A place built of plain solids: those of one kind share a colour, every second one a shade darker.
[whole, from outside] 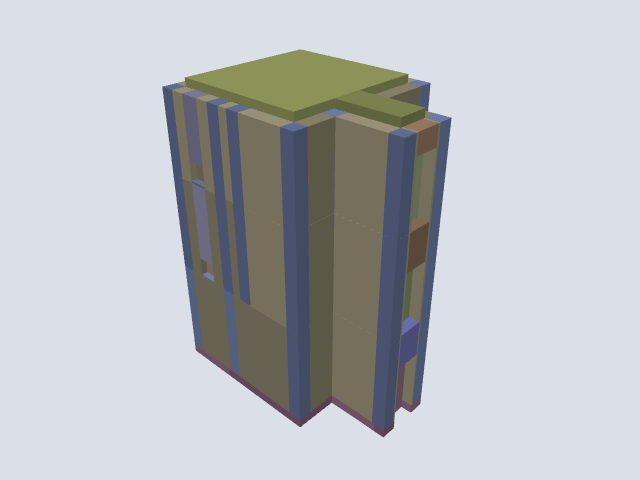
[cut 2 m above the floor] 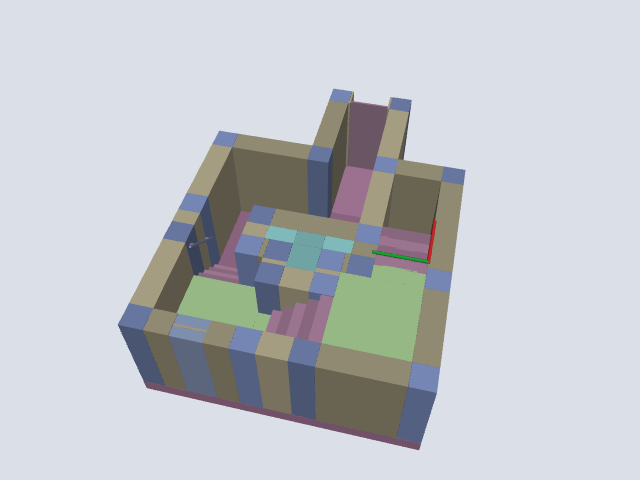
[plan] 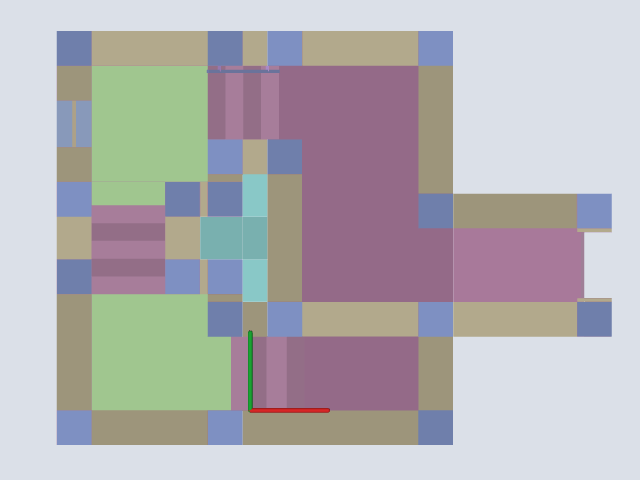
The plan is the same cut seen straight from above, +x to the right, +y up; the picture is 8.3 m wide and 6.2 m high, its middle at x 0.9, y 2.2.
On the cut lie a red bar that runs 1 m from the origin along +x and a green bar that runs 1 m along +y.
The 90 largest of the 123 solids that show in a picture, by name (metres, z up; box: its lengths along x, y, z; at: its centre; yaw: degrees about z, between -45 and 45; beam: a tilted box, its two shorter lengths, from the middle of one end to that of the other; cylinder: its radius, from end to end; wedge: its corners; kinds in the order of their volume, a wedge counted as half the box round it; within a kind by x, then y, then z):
{
 "wall_1": {"box": [0.45, 1.5, 3.18], "at": [-2.27, 0.75, 1.59]},
 "wall_2": {"box": [0.45, 0.55, 3.18], "at": [-2.27, 2.23, 1.59]},
 "wall_3": {"box": [0.45, 0.45, 3.18], "at": [-2.27, 3.17, 1.59]},
 "wall_4": {"box": [0.45, 0.45, 3.18], "at": [-2.27, 4.22, 1.59]},
 "wall_5": {"box": [0.45, 0.45, 3.18], "at": [-1.82, -0.23, 4.78]},
 "wall_6": {"box": [0.45, 0.45, 2.6], "at": [-1.82, -0.23, 7.67]},
 "wall_7": {"box": [1.5, 0.45, 3.18], "at": [-1.3, -0.23, 1.59]},
 "wall_8": {"box": [1.5, 0.45, 3.18], "at": [-1.3, 4.67, 1.59]},
 "wall_9": {"box": [0.45, 0.55, 3.18], "at": [-0.88, 2.23, 1.59]},
 "wall_10": {"box": [0.45, 0.45, 3.18], "at": [-0.78, -0.23, 4.78]},
 "wall_11": {"box": [0.45, 0.45, 2.6], "at": [-0.78, -0.23, 7.67]},
 "wall_12": {"box": [0.32, 0.45, 3.18], "at": [0.06, -0.23, 4.78]},
 "wall_13": {"box": [0.32, 0.45, 3.18], "at": [0.06, 1.18, 1.59]},
 "wall_14": {"box": [0.32, 0.45, 3.18], "at": [0.06, 3.27, 1.59]},
 "wall_15": {"box": [0.32, 0.45, 3.18], "at": [0.06, 4.67, 1.59]},
 "wall_16": {"box": [0.45, 1.65, 3.18], "at": [0.45, 2.23, 1.59]},
 "wall_17": {"box": [2.27, 0.45, 3.18], "at": [1.03, -0.23, 1.59]},
 "wall_18": {"box": [1.5, 0.45, 3.18], "at": [1.42, -0.23, 4.78]},
 "wall_19": {"box": [1.5, 0.45, 2.6], "at": [1.42, -0.23, 7.67]},
 "wall_20": {"box": [1.5, 0.45, 2.58], "at": [1.42, 1.18, 1.29]},
 "wall_21": {"box": [1.5, 0.45, 3.18], "at": [1.42, 4.67, 1.59]},
 "wall_22": {"box": [0.45, 0.95, 3.18], "at": [2.4, 0.47, 1.59]},
 "wall_23": {"box": [0.45, 0.95, 3.18], "at": [2.4, 0.47, 4.78]},
 "wall_24": {"box": [0.45, 0.95, 2.6], "at": [2.4, 0.47, 7.67]},
 "wall_25": {"box": [0.45, 1.65, 3.18], "at": [2.4, 3.62, 1.59]},
 "wall_26": {"box": [0.45, 1.65, 2.6], "at": [2.4, 3.62, 7.67]},
 "wall_27": {"box": [1.6, 0.45, 3.18], "at": [3.42, 1.18, 1.59]},
 "wall_28": {"box": [1.6, 0.45, 3.18], "at": [3.42, 1.18, 4.78]},
 "wall_29": {"box": [1.6, 0.45, 2.6], "at": [3.42, 1.18, 7.67]},
 "wall_30": {"box": [1.6, 0.45, 3.18], "at": [3.42, 2.58, 1.59]},
 "wall_31": {"box": [1.6, 0.45, 2.6], "at": [3.42, 2.58, 7.67]},
 "wallpost_1": {"box": [0.45, 0.45, 3.18], "at": [-2.27, -0.23, 1.59]},
 "wallpost_2": {"box": [0.45, 0.45, 3.18], "at": [-2.27, -0.23, 4.78]},
 "wallpost_3": {"box": [0.45, 0.45, 2.6], "at": [-2.27, -0.23, 7.67]},
 "wallpost_4": {"box": [0.45, 0.45, 3.18], "at": [-2.27, 1.73, 1.59]},
 "wallpost_5": {"box": [0.45, 0.45, 3.18], "at": [-2.27, 2.73, 1.59]},
 "wallpost_6": {"box": [0.45, 0.45, 3.18], "at": [-2.27, 4.67, 1.59]},
 "wallpost_7": {"box": [0.45, 0.45, 3.18], "at": [-0.88, 1.73, 1.59]},
 "wallpost_8": {"box": [0.45, 0.45, 3.18], "at": [-0.88, 2.73, 1.59]},
 "wallpost_9": {"box": [0.45, 0.45, 3.18], "at": [-0.33, -0.23, 1.59]},
 "wallpost_10": {"box": [0.45, 0.45, 3.18], "at": [-0.33, -0.23, 4.78]},
 "wallpost_11": {"box": [0.45, 0.45, 2.6], "at": [-0.33, -0.23, 7.67]},
 "wallpost_12": {"box": [0.45, 0.45, 3.18], "at": [-0.33, 1.18, 1.59]},
 "wallpost_13": {"box": [0.45, 0.45, 3.18], "at": [-0.33, 1.73, 1.59]},
 "wallpost_14": {"box": [0.45, 0.45, 3.18], "at": [-0.33, 2.73, 1.59]},
 "wallpost_15": {"box": [0.45, 0.45, 3.18], "at": [-0.33, 3.27, 1.59]},
 "wallpost_16": {"box": [0.45, 0.45, 3.18], "at": [-0.33, 4.67, 1.59]},
 "wallpost_17": {"box": [0.45, 0.45, 3.18], "at": [0.45, -0.23, 4.78]},
 "wallpost_18": {"box": [0.45, 0.45, 2.6], "at": [0.45, -0.23, 7.67]},
 "wallpost_19": {"box": [0.45, 0.45, 3.18], "at": [0.45, 1.18, 1.59]},
 "wallpost_20": {"box": [0.45, 0.45, 3.18], "at": [0.45, 3.27, 1.59]},
 "wallpost_21": {"box": [0.45, 0.45, 3.18], "at": [0.45, 4.67, 1.59]},
 "wallpost_22": {"box": [0.45, 0.45, 3.18], "at": [2.4, -0.23, 1.59]},
 "wallpost_23": {"box": [0.45, 0.45, 3.18], "at": [2.4, -0.23, 4.78]},
 "wallpost_24": {"box": [0.45, 0.45, 2.6], "at": [2.4, -0.23, 7.67]},
 "wallpost_25": {"box": [0.45, 0.45, 3.18], "at": [2.4, 1.18, 1.59]},
 "wallpost_26": {"box": [0.45, 0.45, 2.6], "at": [2.4, 1.18, 7.67]},
 "wallpost_27": {"box": [0.45, 0.45, 3.18], "at": [2.4, 2.58, 1.59]},
 "wallpost_28": {"box": [0.45, 0.45, 3.18], "at": [2.4, 4.67, 1.59]},
 "wallpost_29": {"box": [0.45, 0.45, 2.6], "at": [2.4, 4.67, 7.67]},
 "wallpost_30": {"box": [0.45, 0.45, 3.18], "at": [4.45, 1.18, 1.59]},
 "wallpost_31": {"box": [0.45, 0.45, 3.18], "at": [4.45, 1.18, 4.78]},
 "wallpost_32": {"box": [0.45, 0.45, 2.6], "at": [4.45, 1.18, 7.67]},
 "wallpost_33": {"box": [0.45, 0.45, 3.18], "at": [4.45, 2.58, 1.59]},
 "wallpost_34": {"box": [0.45, 0.45, 3.18], "at": [4.45, 2.58, 4.78]},
 "wallpost_35": {"box": [0.45, 0.45, 2.6], "at": [4.45, 2.58, 7.67]},
 "floor_slab_1": {"box": [1.85, 5.35, 0.3], "at": [-1.57, 2.23, -0.15]},
 "floor_slab_2": {"box": [0.55, 2.4, 0.3], "at": [-0.38, 3.7, -0.15]},
 "floor_slab_3": {"box": [2.4, 5.35, 0.3], "at": [1.42, 2.23, -0.15]},
 "floor_slab_4": {"box": [1.7, 1.85, 0.3], "at": [3.47, 1.88, -0.15]},
 "landing_slab_1": {"box": [1.5, 1.5, 2.19], "at": [-1.3, 0.75, 1.09]},
 "landing_slab_2": {"box": [1.5, 1.5, 1.0], "at": [-1.3, 3.7, 0.5]},
 "landing_slab_3": {"box": [0.33, 0.95, 2.19], "at": [-0.39, 0.47, 1.09]},
 "core_fill_1": {"box": [0.55, 0.55, 8.97], "at": [-0.38, 2.23, 4.49]},
 "core_fill_2": {"box": [0.32, 0.55, 8.97], "at": [0.06, 1.68, 4.49]},
 "core_fill_3": {"box": [0.32, 0.55, 8.97], "at": [0.06, 2.23, 4.49]},
 "core_fill_4": {"box": [0.32, 0.55, 8.97], "at": [0.06, 2.77, 4.49]},
 "roof_slab_1": {"box": [4.22, 4.45, 0.25], "at": [0.06, 2.23, 9.1]},
 "roof_slab_2": {"box": [2.05, 0.95, 0.25], "at": [3.19, 1.88, 9.1]},
 "tread_slab_1": {"box": [0.95, 0.26, 1.99], "at": [-1.57, 1.6, 0.99]},
 "tread_slab_2": {"box": [0.95, 0.26, 1.79], "at": [-1.57, 1.83, 0.9]},
 "tread_slab_3": {"box": [0.26, 0.95, 2.39], "at": [-0.12, 0.47, 1.19]},
 "tread_slab_4": {"box": [0.26, 0.95, 2.59], "at": [0.11, 0.47, 1.29]},
 "tread_slab_5": {"box": [0.26, 0.95, 2.79], "at": [0.34, 0.47, 1.39]},
 "tread_slab_6": {"box": [0.26, 0.95, 2.99], "at": [0.57, 0.47, 1.49]},
 "wall_head_win_1": {"box": [0.6, 0.45, 2.52], "at": [-1.3, -0.23, 5.11]},
 "wall_head_win_2": {"box": [0.6, 0.45, 1.94], "at": [-1.3, -0.23, 8.0]},
 "wall_sill_win_1": {"box": [0.45, 0.6, 2.0], "at": [-2.27, 3.7, 1.0]},
 "wall_head_door_yard_1": {"box": [0.45, 0.85, 1.18], "at": [4.45, 1.88, 2.59]},
 "wall_head_door_1": {"box": [0.45, 0.8, 1.18], "at": [4.45, 1.88, 5.78]}
}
